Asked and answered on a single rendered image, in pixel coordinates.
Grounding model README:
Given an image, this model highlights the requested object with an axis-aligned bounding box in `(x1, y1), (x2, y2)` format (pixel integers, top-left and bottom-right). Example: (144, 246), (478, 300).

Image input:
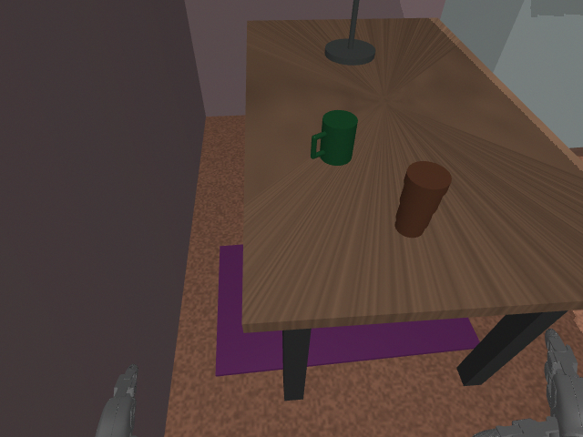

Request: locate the left robot hand
(95, 364), (138, 437)

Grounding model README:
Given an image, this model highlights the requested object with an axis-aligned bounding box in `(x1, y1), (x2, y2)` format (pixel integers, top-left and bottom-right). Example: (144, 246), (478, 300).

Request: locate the desk lamp
(325, 0), (375, 66)

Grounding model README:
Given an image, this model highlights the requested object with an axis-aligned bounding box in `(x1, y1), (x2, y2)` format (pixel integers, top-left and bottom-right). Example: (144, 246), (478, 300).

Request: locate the right robot hand
(473, 329), (583, 437)

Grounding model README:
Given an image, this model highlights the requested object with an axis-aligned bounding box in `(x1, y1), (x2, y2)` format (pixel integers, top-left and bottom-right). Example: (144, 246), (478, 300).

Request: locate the table
(242, 18), (583, 401)

